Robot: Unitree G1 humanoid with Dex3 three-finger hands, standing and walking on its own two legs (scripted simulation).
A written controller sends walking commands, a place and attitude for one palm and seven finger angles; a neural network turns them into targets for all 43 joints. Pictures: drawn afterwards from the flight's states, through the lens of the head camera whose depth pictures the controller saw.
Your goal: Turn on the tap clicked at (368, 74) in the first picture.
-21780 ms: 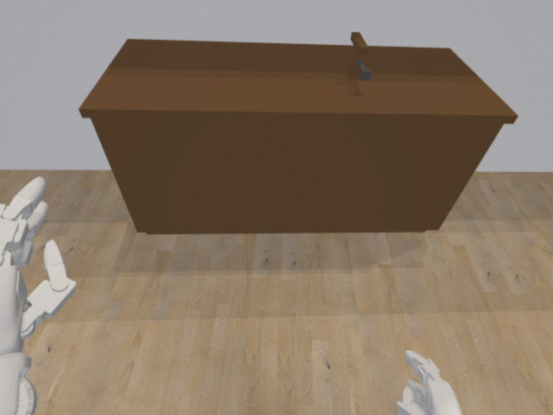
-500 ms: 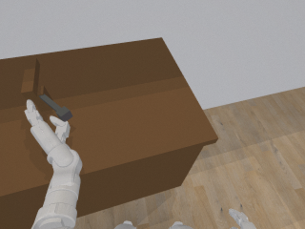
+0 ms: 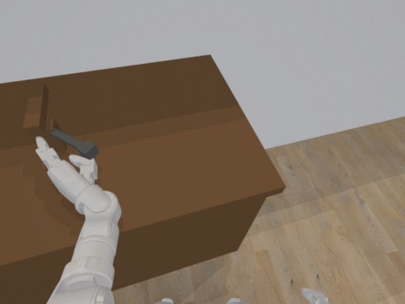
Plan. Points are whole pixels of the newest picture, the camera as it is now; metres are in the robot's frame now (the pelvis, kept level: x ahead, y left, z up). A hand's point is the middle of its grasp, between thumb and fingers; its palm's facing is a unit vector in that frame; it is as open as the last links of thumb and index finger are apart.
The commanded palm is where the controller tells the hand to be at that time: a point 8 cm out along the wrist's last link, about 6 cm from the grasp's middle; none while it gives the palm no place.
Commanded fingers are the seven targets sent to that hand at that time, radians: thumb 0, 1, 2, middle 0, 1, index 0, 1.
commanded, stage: push the lever round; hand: left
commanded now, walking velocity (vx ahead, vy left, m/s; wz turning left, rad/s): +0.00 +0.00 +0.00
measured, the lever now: (88, 150) +0.41 +0.25 +0.05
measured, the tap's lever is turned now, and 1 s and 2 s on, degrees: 44 71 73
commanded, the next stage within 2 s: lift the hand up off the lever in 0.84 s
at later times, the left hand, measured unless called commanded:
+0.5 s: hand (107, 151) +0.42 +0.22 +0.04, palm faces +0.83 -0.55 -0.09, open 7.6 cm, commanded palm +0.37 +0.23 +0.04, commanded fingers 0.00 0.90 0.90 -0.15 -0.15 -0.15 -0.15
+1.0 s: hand (110, 142) +0.44 +0.22 +0.04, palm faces +0.84 -0.53 -0.10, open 7.7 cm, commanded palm +0.39 +0.23 +0.05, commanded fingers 0.00 0.90 0.90 -0.15 -0.15 -0.15 -0.15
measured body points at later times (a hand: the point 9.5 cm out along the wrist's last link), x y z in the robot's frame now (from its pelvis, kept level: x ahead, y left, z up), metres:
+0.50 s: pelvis -0.01 +0.00 +0.00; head +0.06 +0.01 +0.44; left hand +0.37 +0.24 +0.05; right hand +0.09 -0.24 -0.14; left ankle +0.00 +0.11 -0.69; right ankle +0.02 -0.08 -0.69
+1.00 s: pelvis +0.00 -0.01 +0.00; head +0.07 +0.00 +0.44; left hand +0.39 +0.24 +0.05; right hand +0.06 -0.26 -0.13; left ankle +0.00 +0.11 -0.69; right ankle +0.02 -0.08 -0.69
